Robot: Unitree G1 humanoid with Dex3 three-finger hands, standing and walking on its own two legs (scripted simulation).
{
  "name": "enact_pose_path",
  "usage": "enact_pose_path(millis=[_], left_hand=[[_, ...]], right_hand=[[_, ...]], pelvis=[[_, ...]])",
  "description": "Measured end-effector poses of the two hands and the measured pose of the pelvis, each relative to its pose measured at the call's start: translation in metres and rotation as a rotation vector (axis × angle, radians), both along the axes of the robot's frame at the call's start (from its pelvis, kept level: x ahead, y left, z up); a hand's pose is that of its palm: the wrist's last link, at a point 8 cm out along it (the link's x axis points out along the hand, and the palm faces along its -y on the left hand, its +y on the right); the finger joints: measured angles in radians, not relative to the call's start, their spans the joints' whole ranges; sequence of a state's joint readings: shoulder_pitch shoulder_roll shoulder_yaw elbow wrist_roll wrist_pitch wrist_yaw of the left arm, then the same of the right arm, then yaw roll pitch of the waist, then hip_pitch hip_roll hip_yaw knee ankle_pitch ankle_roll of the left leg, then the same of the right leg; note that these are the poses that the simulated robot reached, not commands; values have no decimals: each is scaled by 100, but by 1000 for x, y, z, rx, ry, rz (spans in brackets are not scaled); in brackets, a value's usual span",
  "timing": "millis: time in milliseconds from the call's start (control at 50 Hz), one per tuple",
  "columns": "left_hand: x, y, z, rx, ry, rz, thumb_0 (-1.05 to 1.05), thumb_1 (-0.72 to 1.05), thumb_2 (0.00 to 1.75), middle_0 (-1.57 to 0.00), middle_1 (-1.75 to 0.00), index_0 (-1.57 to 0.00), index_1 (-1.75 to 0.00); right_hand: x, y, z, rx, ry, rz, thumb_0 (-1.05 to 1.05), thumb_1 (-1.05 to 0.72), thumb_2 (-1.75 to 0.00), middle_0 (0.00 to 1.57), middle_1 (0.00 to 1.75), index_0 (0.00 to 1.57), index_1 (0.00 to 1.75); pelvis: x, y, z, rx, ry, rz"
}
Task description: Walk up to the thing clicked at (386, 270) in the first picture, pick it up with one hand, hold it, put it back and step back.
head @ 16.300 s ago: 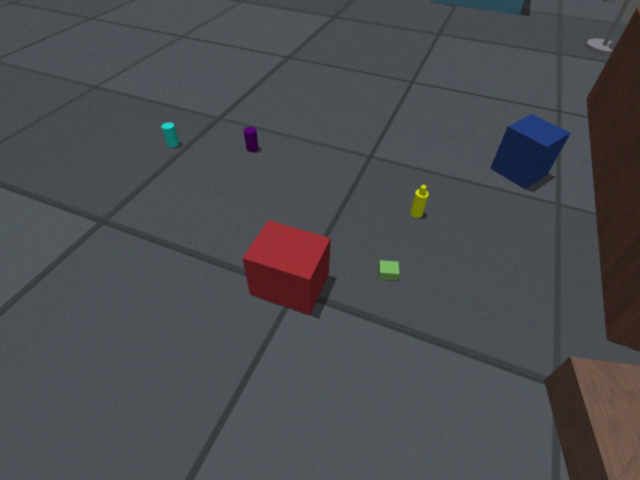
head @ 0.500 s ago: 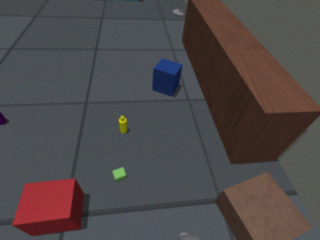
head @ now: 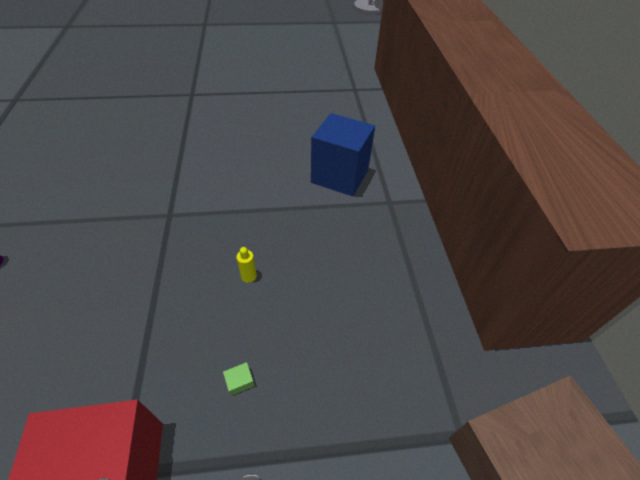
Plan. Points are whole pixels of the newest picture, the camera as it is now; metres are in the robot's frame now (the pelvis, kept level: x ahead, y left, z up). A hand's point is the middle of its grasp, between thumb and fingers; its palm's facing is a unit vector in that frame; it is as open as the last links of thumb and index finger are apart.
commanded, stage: walk up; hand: left
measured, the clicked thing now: (238, 379) +0.51 +0.23 -0.73
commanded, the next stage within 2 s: none
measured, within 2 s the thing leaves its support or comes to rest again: neither
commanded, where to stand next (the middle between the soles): +0.10 +0.00 m, yaw -1 degrees
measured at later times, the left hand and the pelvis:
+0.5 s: hand out of the picture +0.08 +0.25 -0.13, palm faces -0.01 -0.92 -0.38, open 7.3 cm; pelvis +0.01 -0.01 +0.01, yaw +1 degrees
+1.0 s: hand out of the picture +0.09 +0.26 -0.13, palm faces +0.00 -0.94 -0.33, open 7.3 cm; pelvis +0.01 +0.00 +0.03, yaw +1 degrees
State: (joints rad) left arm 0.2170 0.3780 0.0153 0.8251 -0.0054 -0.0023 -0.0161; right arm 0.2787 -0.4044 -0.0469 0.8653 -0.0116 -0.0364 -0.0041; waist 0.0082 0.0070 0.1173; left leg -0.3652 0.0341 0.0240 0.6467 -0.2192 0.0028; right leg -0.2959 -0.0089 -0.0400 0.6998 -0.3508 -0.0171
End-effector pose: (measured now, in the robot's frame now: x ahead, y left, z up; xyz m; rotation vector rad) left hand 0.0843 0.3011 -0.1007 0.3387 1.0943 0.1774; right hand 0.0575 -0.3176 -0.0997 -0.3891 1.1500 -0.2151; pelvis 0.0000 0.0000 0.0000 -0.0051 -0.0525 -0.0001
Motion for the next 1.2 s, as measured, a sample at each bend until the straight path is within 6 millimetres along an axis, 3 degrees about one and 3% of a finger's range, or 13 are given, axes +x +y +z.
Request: enact_pose_path(millis=[140,340,560,780,1200], left_hand=[[9,3,-17,-9,67,35,0,91,90,-20,-30,-20,-30],[-13,-7,-6,27,117,41,0,91,90,-20,-30,-21,-30],[-1,-4,9,22,90,57,0,91,90,-20,-30,-21,-30],[16,0,9,-16,80,52,0,91,90,-20,-30,-20,-30],[-18,2,4,-21,172,100,0,91,90,-20,-30,-20,-30]], right_hand=[[27,5,6,-12,-15,16,0,-91,-90,20,30,20,30],[59,-2,-4,47,-55,16,0,-91,-90,20,30,20,30],[49,11,-3,88,14,8,0,-91,-90,20,30,20,30],[32,19,8,68,68,-25,0,-91,-90,20,30,20,30],[53,25,11,74,46,-11,0,-91,-90,20,30,20,30]], pelvis=[[6,-4,-1,-1,18,-4],[5,-15,2,7,8,2],[8,-10,16,4,1,12],[9,-1,24,-6,10,15],[14,1,27,-10,21,25]])
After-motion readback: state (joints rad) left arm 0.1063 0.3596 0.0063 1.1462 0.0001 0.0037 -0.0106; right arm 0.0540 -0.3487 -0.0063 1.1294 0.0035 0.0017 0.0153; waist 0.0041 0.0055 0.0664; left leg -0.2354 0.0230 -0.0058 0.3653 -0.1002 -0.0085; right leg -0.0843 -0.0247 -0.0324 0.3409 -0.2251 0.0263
